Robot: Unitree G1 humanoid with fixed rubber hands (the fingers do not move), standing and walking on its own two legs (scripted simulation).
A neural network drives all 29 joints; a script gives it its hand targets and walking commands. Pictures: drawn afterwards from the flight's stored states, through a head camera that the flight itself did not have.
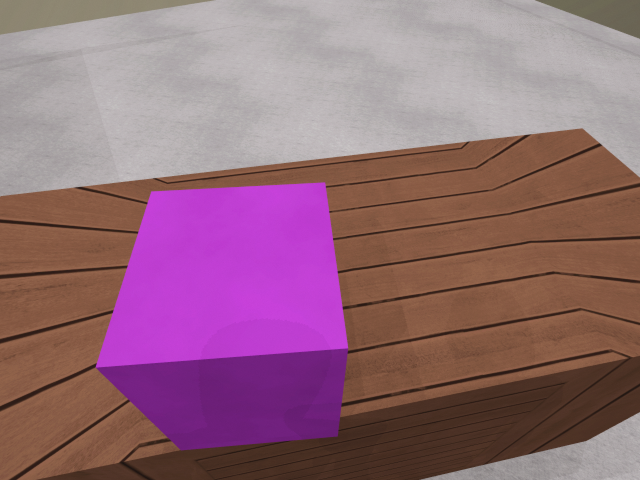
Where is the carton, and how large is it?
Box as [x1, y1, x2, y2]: [96, 182, 347, 449]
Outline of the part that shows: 324,182 151,191 96,364 96,368 180,449 337,436 347,354 347,343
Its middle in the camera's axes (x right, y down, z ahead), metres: -0.09 +0.10 +0.47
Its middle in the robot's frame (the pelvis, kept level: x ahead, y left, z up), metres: +0.30 +0.09 +0.05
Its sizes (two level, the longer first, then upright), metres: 0.210 0.200 0.250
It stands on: a pedestal, 0.68 m high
